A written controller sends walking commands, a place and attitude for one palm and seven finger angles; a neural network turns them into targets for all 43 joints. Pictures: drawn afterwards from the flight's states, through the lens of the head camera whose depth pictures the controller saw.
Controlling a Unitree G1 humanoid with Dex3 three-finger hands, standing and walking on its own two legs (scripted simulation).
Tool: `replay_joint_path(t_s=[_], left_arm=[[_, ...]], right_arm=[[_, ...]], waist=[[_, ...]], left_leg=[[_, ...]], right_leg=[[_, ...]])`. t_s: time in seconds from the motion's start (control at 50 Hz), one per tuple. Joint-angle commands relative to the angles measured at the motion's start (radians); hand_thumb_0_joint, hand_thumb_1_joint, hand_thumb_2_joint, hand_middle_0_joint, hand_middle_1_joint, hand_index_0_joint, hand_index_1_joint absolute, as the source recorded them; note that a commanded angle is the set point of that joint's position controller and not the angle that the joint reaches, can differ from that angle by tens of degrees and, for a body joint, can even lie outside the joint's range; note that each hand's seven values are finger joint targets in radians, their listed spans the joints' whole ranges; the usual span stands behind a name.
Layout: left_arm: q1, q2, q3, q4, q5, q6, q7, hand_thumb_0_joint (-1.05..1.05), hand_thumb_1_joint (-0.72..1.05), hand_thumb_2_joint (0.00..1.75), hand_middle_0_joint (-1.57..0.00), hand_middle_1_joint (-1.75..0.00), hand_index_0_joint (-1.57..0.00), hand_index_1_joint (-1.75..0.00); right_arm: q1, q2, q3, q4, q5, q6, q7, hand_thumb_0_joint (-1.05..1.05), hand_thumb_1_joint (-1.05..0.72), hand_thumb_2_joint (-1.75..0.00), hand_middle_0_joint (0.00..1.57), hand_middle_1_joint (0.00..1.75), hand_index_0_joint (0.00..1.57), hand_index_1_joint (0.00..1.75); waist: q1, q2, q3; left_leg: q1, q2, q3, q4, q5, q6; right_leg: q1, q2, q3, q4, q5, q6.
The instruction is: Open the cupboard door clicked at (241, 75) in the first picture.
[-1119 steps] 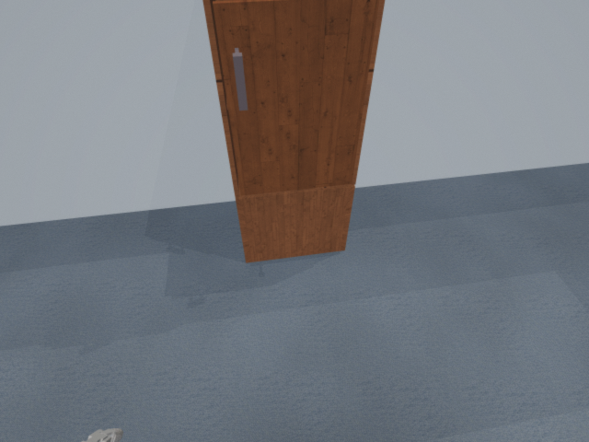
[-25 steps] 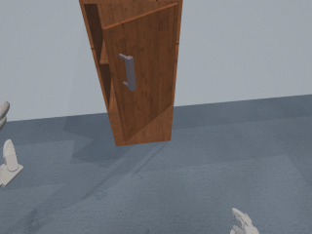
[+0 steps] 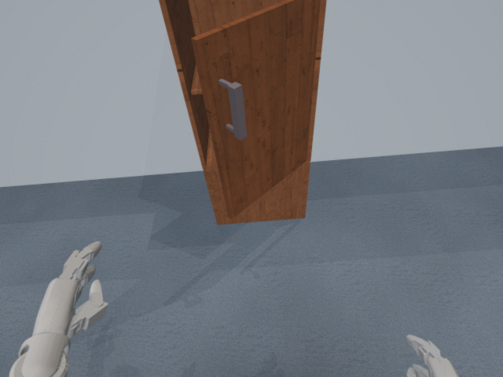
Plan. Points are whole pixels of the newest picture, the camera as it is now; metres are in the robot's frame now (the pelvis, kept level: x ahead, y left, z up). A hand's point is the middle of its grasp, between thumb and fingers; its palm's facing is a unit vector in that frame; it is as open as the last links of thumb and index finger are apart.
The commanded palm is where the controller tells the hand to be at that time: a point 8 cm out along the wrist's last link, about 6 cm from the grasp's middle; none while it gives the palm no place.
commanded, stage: let the arm hang, fingers relaxed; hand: left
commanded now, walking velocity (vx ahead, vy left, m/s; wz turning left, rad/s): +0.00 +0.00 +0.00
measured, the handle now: (232, 109) +0.68 +0.09 +0.07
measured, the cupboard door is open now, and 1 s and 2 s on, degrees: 41 41 41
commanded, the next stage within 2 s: look to check the result in 0.98 s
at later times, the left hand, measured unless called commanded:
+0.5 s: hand out of the picture -0.05 +0.22 -0.15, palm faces +0.01 -0.96 -0.27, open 7.3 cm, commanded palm none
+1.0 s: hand out of the picture +0.06 +0.20 -0.15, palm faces -0.03 -0.97 -0.22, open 7.4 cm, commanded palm none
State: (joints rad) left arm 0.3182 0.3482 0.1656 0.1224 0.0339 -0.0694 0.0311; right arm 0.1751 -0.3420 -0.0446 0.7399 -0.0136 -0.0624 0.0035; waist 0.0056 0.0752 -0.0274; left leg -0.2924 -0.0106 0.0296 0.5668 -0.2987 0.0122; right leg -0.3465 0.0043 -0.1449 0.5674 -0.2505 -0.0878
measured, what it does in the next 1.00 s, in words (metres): stands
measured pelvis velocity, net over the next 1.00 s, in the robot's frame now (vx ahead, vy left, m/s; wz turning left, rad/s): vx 0.01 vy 0.02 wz -0.03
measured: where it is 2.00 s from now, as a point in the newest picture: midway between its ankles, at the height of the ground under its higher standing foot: outside the picture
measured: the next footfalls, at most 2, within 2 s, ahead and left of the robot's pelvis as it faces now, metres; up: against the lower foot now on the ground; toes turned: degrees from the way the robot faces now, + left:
none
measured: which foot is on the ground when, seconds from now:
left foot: down 0.00-1.00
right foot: down 0.00-1.00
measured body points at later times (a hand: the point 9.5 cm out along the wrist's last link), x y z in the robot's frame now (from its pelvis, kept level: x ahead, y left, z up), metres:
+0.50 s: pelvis -0.01 +0.02 +0.01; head +0.00 +0.01 +0.46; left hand -0.05 +0.27 -0.13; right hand -0.03 -0.22 -0.15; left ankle +0.00 +0.11 -0.73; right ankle +0.03 -0.07 -0.73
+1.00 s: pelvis +0.01 +0.02 +0.02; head +0.02 +0.00 +0.46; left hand +0.07 +0.25 -0.14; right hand +0.01 -0.21 -0.15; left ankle +0.00 +0.11 -0.73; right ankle +0.03 -0.07 -0.73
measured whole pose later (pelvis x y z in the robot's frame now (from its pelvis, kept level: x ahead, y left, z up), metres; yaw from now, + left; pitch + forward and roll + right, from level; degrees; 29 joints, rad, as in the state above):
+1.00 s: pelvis +0.01 +0.02 +0.02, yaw -2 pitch -1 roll +0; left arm 0.18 0.17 0.01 1.13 0.01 -0.02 0.02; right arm 0.26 -0.18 0.00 1.14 -0.02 -0.01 -0.03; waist -0.01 0.02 0.03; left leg -0.12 -0.02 0.06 0.36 -0.23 0.03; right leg -0.19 0.01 -0.10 0.38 -0.17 -0.06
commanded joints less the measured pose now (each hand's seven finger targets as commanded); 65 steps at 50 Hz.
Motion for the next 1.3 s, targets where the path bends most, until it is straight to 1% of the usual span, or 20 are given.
replay_joint_path(t_s=[0.0, 0.02, 0.04, 0.08, 0.1, 0.12, 0.18, 0.26, 0.28, 0.3, 0.34, 0.36, 0.48, 0.52, 0.72, 0.8, 0.94, 1.02, 1.1, 1.28], left_arm=[[-0.009, 0.063, -0.069, 0.226, 0.005, 0.048, -0.03, 0.0, 0.9, 0.9, -0.2, -0.3, -0.2, -0.3], [-0.025, 0.063, -0.073, 0.294, 0.002, 0.05, -0.026, 0.0, 0.9, 0.9, -0.2, -0.3, -0.2, -0.3], [-0.046, 0.062, -0.083, 0.357, -0.001, 0.055, -0.021, 0.0, 0.9, 0.9, -0.2, -0.3, -0.2, -0.3], [-0.072, 0.035, -0.107, 0.467, -0.011, 0.063, -0.016, 0.0, 0.9, 0.9, -0.2, -0.3, -0.2, -0.3], [-0.076, 0.026, -0.116, 0.513, -0.014, 0.068, -0.012, 0.0, 0.9, 0.9, -0.2, -0.3, -0.2, -0.3], [-0.067, 0.012, -0.123, 0.568, -0.016, 0.071, -0.011, 0.0, 0.9, 0.9, -0.2, -0.3, -0.2, -0.3], [-0.031, -0.004, -0.132, 0.711, -0.018, 0.068, -0.009, 0.0, 0.9, 0.9, -0.2, -0.3, -0.2, -0.3], [-0.013, -0.029, -0.127, 0.818, -0.016, 0.065, -0.007, 0.0, 0.9, 0.9, -0.2, -0.3, -0.2, -0.3], [-0.01, -0.033, -0.125, 0.84, -0.015, 0.062, -0.007, 0.0, 0.9, 0.9, -0.2, -0.3, -0.2, -0.3], [-0.016, -0.026, -0.125, 0.858, -0.014, 0.061, -0.007, 0.0, 0.9, 0.9, -0.2, -0.3, -0.2, -0.3], [-0.025, -0.028, -0.126, 0.891, -0.016, 0.055, -0.008, 0.0, 0.9, 0.9, -0.2, -0.3, -0.2, -0.3], [-0.028, -0.026, -0.126, 0.904, -0.017, 0.053, -0.007, 0.0, 0.9, 0.9, -0.2, -0.3, -0.2, -0.3], [-0.021, -0.018, -0.125, 0.967, -0.021, 0.053, -0.004, 0.0, 0.9, 0.9, -0.2, -0.3, -0.2, -0.3], [-0.016, -0.017, -0.125, 0.979, -0.021, 0.054, -0.003, 0.0, 0.9, 0.9, -0.2, -0.3, -0.2, -0.3], [-0.045, -0.018, -0.126, 0.995, -0.022, 0.053, 0.001, 0.0, 0.9, 0.9, -0.2, -0.3, -0.2, -0.3], [-0.055, -0.019, -0.125, 0.991, -0.022, 0.047, 0.003, 0.0, 0.9, 0.9, -0.2, -0.3, -0.2, -0.3], [-0.079, -0.03, -0.13, 0.99, -0.025, 0.042, 0.004, 0.0, 0.9, 0.9, -0.2, -0.3, -0.2, -0.3], [-0.085, -0.026, -0.128, 0.99, -0.024, 0.038, 0.004, 0.0, 0.9, 0.9, -0.2, -0.3, -0.2, -0.3], [-0.087, -0.018, -0.127, 0.989, -0.024, 0.035, 0.006, 0.0, 0.9, 0.9, -0.2, -0.3, -0.2, -0.3], [-0.088, -0.001, -0.129, 0.994, -0.026, 0.032, 0.006, 0.0, 0.9, 0.9, -0.2, -0.3, -0.2, -0.3]], right_arm=[[0.047, -0.054, -0.002, -0.068, -0.002, 0.022, -0.004, 0.0, -0.9, -0.9, 0.2, 0.3, 0.2, 0.3], [0.045, -0.05, 0.0, -0.049, -0.005, 0.035, -0.005, 0.0, -0.9, -0.9, 0.2, 0.3, 0.2, 0.3], [0.036, -0.043, 0.006, -0.026, -0.008, 0.045, -0.006, 0.0, -0.9, -0.9, 0.2, 0.3, 0.2, 0.3], [0.017, -0.024, 0.021, 0.018, -0.013, 0.055, -0.007, 0.0, -0.9, -0.9, 0.2, 0.3, 0.2, 0.3], [0.003, -0.025, 0.029, 0.035, -0.013, 0.057, -0.007, 0.0, -0.9, -0.9, 0.2, 0.3, 0.2, 0.3], [-0.008, -0.013, 0.037, 0.058, -0.014, 0.058, -0.008, 0.0, -0.9, -0.9, 0.2, 0.3, 0.2, 0.3], [0.014, 0.018, 0.042, 0.125, -0.011, 0.069, -0.015, 0.0, -0.9, -0.9, 0.2, 0.3, 0.2, 0.3], [0.087, 0.046, 0.028, 0.192, -0.014, 0.082, -0.02, 0.0, -0.9, -0.9, 0.2, 0.3, 0.2, 0.3], [0.101, 0.052, 0.022, 0.209, -0.014, 0.082, -0.022, 0.0, -0.9, -0.9, 0.2, 0.3, 0.2, 0.3], [0.115, 0.046, 0.019, 0.217, -0.011, 0.082, -0.023, 0.0, -0.9, -0.9, 0.2, 0.3, 0.2, 0.3], [0.139, 0.039, 0.017, 0.248, -0.01, 0.077, -0.025, 0.0, -0.9, -0.9, 0.2, 0.3, 0.2, 0.3], [0.152, 0.033, 0.016, 0.261, -0.009, 0.074, -0.026, 0.0, -0.9, -0.9, 0.2, 0.3, 0.2, 0.3], [0.176, 0.034, 0.019, 0.32, -0.008, 0.067, -0.031, 0.0, -0.9, -0.9, 0.2, 0.3, 0.2, 0.3], [0.174, 0.041, 0.02, 0.335, -0.007, 0.065, -0.031, 0.0, -0.9, -0.9, 0.2, 0.3, 0.2, 0.3], [0.169, 0.05, 0.025, 0.366, -0.007, 0.057, -0.031, 0.0, -0.9, -0.9, 0.2, 0.3, 0.2, 0.3], [0.159, 0.047, 0.023, 0.367, -0.005, 0.054, -0.032, 0.0, -0.9, -0.9, 0.2, 0.3, 0.2, 0.3], [0.131, 0.05, 0.026, 0.375, -0.006, 0.048, -0.036, 0.0, -0.9, -0.9, 0.2, 0.3, 0.2, 0.3], [0.12, 0.043, 0.024, 0.374, -0.004, 0.045, -0.038, 0.0, -0.9, -0.9, 0.2, 0.3, 0.2, 0.3], [0.106, 0.026, 0.021, 0.371, -0.002, 0.047, -0.039, 0.0, -0.9, -0.9, 0.2, 0.3, 0.2, 0.3], [0.086, 0.01, 0.021, 0.375, -0.002, 0.051, -0.04, 0.0, -0.9, -0.9, 0.2, 0.3, 0.2, 0.3]], waist=[[-0.017, -0.321, -0.091], [-0.016, -0.324, -0.082], [-0.018, -0.296, -0.07], [-0.016, -0.13, -0.047], [-0.005, -0.028, -0.02], [0.004, 0.052, 0.01], [0.008, 0.102, 0.052], [-0.001, 0.077, 0.073], [-0.001, 0.042, 0.067], [-0.004, -0.03, 0.083], [-0.011, -0.091, 0.073], [-0.013, -0.098, 0.072], [-0.01, -0.093, 0.11], [-0.005, -0.071, 0.108], [0.0, -0.062, 0.124], [-0.001, -0.084, 0.105], [-0.007, -0.047, 0.084], [-0.009, -0.057, 0.064], [-0.012, -0.087, 0.053], [-0.015, -0.083, 0.052]], left_leg=[[-0.026, 0.058, -0.063, 0.009, 0.248, 0.029], [-0.003, 0.051, -0.063, -0.01, 0.217, 0.025], [0.025, 0.056, -0.065, -0.04, 0.215, 0.023], [0.075, 0.093, -0.104, -0.117, 0.267, 0.031], [0.044, 0.12, -0.139, -0.162, 0.267, 0.041], [0.002, 0.13, -0.147, -0.2, 0.225, 0.047], [-0.044, 0.104, -0.128, -0.261, -0.014, 0.032], [-0.044, 0.092, -0.115, -0.276, -0.142, 0.033], [-0.031, 0.091, -0.112, -0.272, -0.128, 0.035], [-0.018, 0.095, -0.116, -0.267, -0.113, 0.038], [0.01, 0.096, -0.106, -0.259, -0.078, 0.043], [0.019, 0.099, -0.106, -0.258, -0.069, 0.044], [0.023, 0.104, -0.103, -0.273, -0.04, 0.049], [0.018, 0.109, -0.108, -0.283, -0.042, 0.05], [0.013, 0.113, -0.1, -0.299, 0.01, 0.044], [0.048, 0.112, -0.088, -0.286, 0.076, 0.04], [0.088, 0.121, -0.086, -0.287, 0.168, 0.033], [0.114, 0.126, -0.08, -0.284, 0.214, 0.03], [0.143, 0.125, -0.076, -0.28, 0.215, 0.029], [0.168, 0.124, -0.064, -0.282, 0.208, 0.026]], right_leg=[[0.188, -0.211, 0.241, -0.103, 0.364, -0.016], [0.185, -0.222, 0.237, -0.112, 0.381, -0.027], [0.169, -0.213, 0.224, -0.119, 0.348, -0.02], [0.133, -0.16, 0.194, -0.121, 0.214, 0.02], [0.144, -0.124, 0.175, -0.119, 0.139, 0.042], [0.174, -0.109, 0.165, -0.136, 0.087, 0.052], [0.206, -0.107, 0.182, -0.205, 0.001, 0.04], [0.184, -0.108, 0.18, -0.266, -0.085, 0.033], [0.179, -0.109, 0.186, -0.277, -0.091, 0.031], [0.161, -0.111, 0.186, -0.287, -0.108, 0.03], [0.152, -0.12, 0.196, -0.305, -0.118, 0.028], [0.148, -0.12, 0.198, -0.305, -0.12, 0.026], [0.132, -0.122, 0.201, -0.302, -0.11, 0.02], [0.142, -0.12, 0.195, -0.291, -0.092, 0.022], [0.173, -0.124, 0.193, -0.275, -0.025, 0.026], [0.185, -0.125, 0.196, -0.275, 0.03, 0.027], [0.216, -0.128, 0.188, -0.261, 0.152, 0.027], [0.234, -0.131, 0.179, -0.253, 0.219, 0.028], [0.232, -0.128, 0.186, -0.26, 0.241, 0.029], [0.246, -0.135, 0.199, -0.28, 0.276, 0.031]])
